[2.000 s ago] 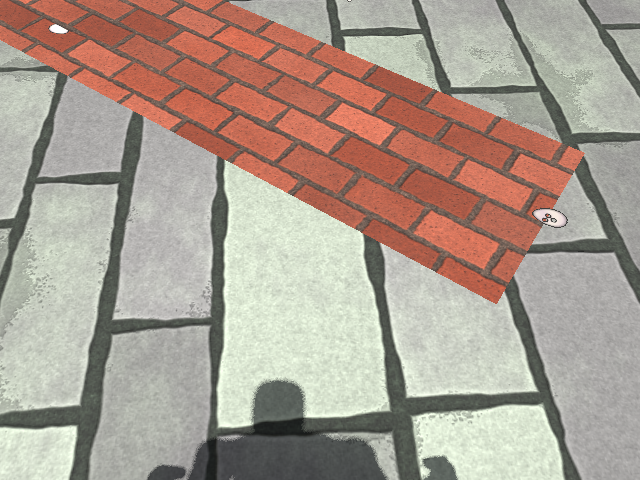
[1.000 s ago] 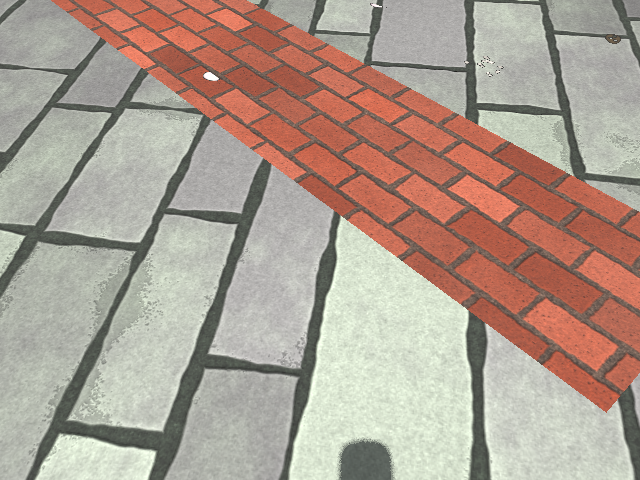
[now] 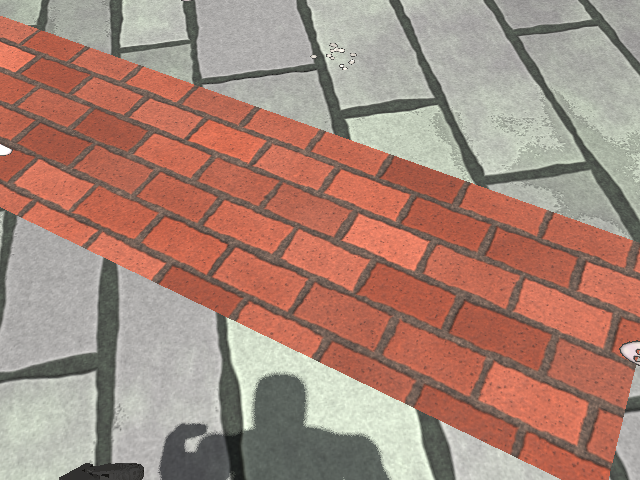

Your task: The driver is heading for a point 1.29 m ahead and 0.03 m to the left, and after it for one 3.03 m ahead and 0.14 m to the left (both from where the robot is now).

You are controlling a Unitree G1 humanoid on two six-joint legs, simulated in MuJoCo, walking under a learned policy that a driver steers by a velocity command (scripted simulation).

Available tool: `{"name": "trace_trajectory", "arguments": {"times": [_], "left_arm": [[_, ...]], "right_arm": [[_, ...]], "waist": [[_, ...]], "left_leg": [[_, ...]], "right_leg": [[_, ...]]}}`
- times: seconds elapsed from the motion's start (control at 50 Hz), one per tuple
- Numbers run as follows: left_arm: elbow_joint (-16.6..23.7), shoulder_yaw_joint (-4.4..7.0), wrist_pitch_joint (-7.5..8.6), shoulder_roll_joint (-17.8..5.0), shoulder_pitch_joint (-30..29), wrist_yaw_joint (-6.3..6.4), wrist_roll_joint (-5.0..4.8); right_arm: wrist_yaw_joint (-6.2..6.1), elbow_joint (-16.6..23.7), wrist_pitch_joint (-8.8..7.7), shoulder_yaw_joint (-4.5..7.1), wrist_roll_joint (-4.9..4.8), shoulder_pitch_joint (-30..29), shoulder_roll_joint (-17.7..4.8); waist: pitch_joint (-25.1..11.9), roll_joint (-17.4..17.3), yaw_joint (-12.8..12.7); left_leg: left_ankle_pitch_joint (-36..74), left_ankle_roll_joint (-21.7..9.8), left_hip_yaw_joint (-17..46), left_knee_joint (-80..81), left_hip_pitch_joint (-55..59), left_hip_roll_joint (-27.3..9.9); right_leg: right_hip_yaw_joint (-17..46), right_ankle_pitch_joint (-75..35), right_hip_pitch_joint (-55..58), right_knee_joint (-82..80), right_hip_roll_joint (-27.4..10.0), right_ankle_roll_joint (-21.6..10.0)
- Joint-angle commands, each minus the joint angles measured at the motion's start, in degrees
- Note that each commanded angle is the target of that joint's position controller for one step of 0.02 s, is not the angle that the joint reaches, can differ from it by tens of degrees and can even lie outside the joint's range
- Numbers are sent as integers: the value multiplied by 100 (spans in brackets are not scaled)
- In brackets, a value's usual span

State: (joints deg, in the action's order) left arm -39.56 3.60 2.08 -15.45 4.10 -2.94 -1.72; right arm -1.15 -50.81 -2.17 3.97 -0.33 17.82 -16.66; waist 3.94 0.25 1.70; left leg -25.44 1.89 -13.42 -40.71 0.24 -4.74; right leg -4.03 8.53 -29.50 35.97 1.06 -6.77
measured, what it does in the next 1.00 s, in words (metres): walks ahead: left foot, then right foot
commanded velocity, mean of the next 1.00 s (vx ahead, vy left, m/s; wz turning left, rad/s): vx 0.50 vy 0.00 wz -0.21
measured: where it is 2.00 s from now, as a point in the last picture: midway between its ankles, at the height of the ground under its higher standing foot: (343, 237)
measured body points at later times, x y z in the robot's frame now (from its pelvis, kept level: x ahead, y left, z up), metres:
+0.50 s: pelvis +0.30 +0.02 +0.01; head +0.33 +0.02 +0.46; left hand +0.39 +0.30 -0.11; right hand +0.47 -0.26 -0.07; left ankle +0.43 +0.11 -0.71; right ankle +0.12 -0.07 -0.69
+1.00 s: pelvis +0.57 -0.05 +0.01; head +0.60 -0.07 +0.46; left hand +0.86 +0.11 -0.05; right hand +0.48 -0.33 -0.12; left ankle +0.43 +0.11 -0.71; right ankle +0.67 -0.19 -0.72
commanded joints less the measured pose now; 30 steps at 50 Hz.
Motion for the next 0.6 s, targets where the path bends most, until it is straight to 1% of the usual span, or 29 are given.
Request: {"name": "trace_trajectory", "arguments": {"times": [0.02,0.04,0.06,0.08,0.1,0.12,0.14,0.16,0.18,0.2,0.24,0.26,0.28,0.32,0.36,0.38,0.42,0.44,0.46,0.48,0.5,0.52,0.54,0.56,0.58,0.6], "left_arm": [[95,470,36,-1504,1987,126,53],[48,379,109,-1169,1856,120,112],[60,330,169,-1017,1483,102,90],[129,251,186,-754,1117,120,79],[237,233,197,-764,918,153,153],[284,234,205,-761,852,167,152],[280,251,211,-822,854,195,127],[276,268,216,-882,889,233,109],[260,293,214,-979,967,273,98],[230,298,208,-1010,1046,309,95],[170,280,187,-972,1167,350,83],[118,270,180,-952,1282,358,80],[51,261,181,-948,1431,355,84],[-74,255,183,-963,1637,340,70],[-163,252,164,-954,1772,343,60],[-198,256,146,-966,1799,353,70],[-236,276,98,-1010,1753,369,88],[-216,263,75,-989,1642,370,88],[-177,199,62,-846,1605,363,125],[-56,80,65,-584,1785,374,236],[-53,-22,151,-197,2564,356,56],[-125,55,191,-752,2233,353,-23],[17,119,212,-976,1559,341,-54],[110,96,233,-912,1199,346,18],[164,107,255,-834,1033,337,108],[159,111,251,-755,1110,321,119]], "right_arm": [[134,871,-526,-11,-82,-232,-613],[182,1050,-642,35,-286,-808,-801],[151,1067,-682,8,-220,-834,-706],[97,970,-645,47,-33,-855,-735],[100,970,-582,72,18,-700,-757],[108,956,-514,89,64,-595,-777],[117,968,-457,81,97,-538,-693],[110,982,-406,61,112,-616,-612],[103,1073,-374,31,124,-823,-538],[105,1123,-354,-5,120,-1018,-459],[139,1181,-372,-70,111,-1383,-332],[168,1215,-397,-101,95,-1587,-279],[199,1257,-421,-114,63,-1766,-268],[244,1334,-460,-94,3,-1993,-367],[288,1408,-500,-56,2,-2128,-496],[306,1419,-518,-32,6,-2101,-556],[317,1380,-542,14,3,-1842,-653],[301,1267,-557,79,15,-1412,-750],[272,1091,-571,177,54,-694,-949],[251,999,-566,250,123,213,-1290],[319,738,-500,339,97,626,-1527],[344,768,-487,189,-75,575,-954],[313,825,-455,114,-72,203,-712],[296,886,-419,75,6,-119,-668],[289,888,-403,41,59,-292,-581],[277,883,-418,8,113,-365,-526]], "waist": [[-2607,719,-893],[-1806,428,-945],[-1148,-107,-594],[-882,-231,-396],[-733,74,-194],[-659,58,-111],[-654,67,-41],[-584,-2,-37],[-476,31,-82],[-418,87,-153],[-380,250,-340],[-368,319,-463],[-354,368,-573],[-269,430,-675],[-214,453,-690],[-199,494,-644],[-209,641,-466],[-409,640,-201],[-981,509,141],[-1908,-195,396],[-2393,-2019,90],[-1939,-1275,307],[-1162,-743,364],[-771,-314,241],[-487,-212,121],[-482,-398,-27]], "left_leg": [[-673,-116,1899,-4350,-4469,629],[-217,-291,1928,-4116,-4759,333],[231,-338,1901,-3430,-4564,57],[481,-317,1863,-2881,-4190,-146],[633,-241,1892,-2694,-3792,-213],[680,-149,1879,-2479,-3592,-236],[779,-38,1809,-2213,-3507,-226],[928,53,1733,-1927,-3460,-207],[1201,153,1669,-1539,-3533,-159],[1580,218,1625,-1086,-3542,-130],[2555,237,1543,-79,-3227,9],[2994,222,1491,321,-3046,96],[3313,202,1454,553,-2909,168],[3431,100,1528,860,-2935,199],[3110,-68,1602,1122,-3136,210],[2881,-159,1618,1200,-3168,219],[2346,-354,1539,1285,-2953,278],[2278,-499,1373,1477,-2375,419],[2485,-719,1452,1400,-1252,278],[2525,-1165,2626,1175,433,-713],[921,-1993,5303,1999,1983,-1709],[-345,-1827,5663,2392,1840,-1672],[-212,-1587,4790,2466,1154,-1497],[479,-1486,4164,2553,445,-1271],[1069,-1499,3777,2692,-80,-1085],[1559,-1481,3488,2794,-388,-944]], "right_leg": [[5231,1351,5529,-1957,-2090,-1892],[4265,963,4960,-1999,-1887,-1534],[3494,263,3984,-1993,-1609,-1290],[2907,-258,3311,-2071,-1346,-1093],[2735,-791,2728,-2173,-1264,-1150],[2572,-1221,2440,-2246,-1160,-1146],[2419,-1353,2205,-2317,-1117,-1163],[2222,-1432,1958,-2378,-1020,-1127],[2081,-1537,1792,-2411,-961,-1096],[1897,-1534,1716,-2429,-877,-1018],[1519,-1223,1551,-2389,-612,-758],[1450,-993,1507,-2378,-567,-664],[1491,-767,1510,-2397,-610,-618],[1676,-521,1783,-2294,-790,-584],[1915,-555,2294,-2026,-1022,-543],[2033,-676,2520,-1909,-1146,-508],[2155,-1317,2822,-1625,-1280,-409],[2030,-2164,2855,-1162,-1124,-303],[1775,-2587,2616,-211,-804,-145],[1444,-1269,1601,1485,-338,85],[1107,2202,-472,3266,508,482],[1546,2374,-1210,3850,215,462],[1379,1850,-1480,3890,-43,438],[1133,1408,-1343,3670,-304,449],[1054,1108,-1229,3314,-483,475],[1038,925,-925,3084,-632,495]]}}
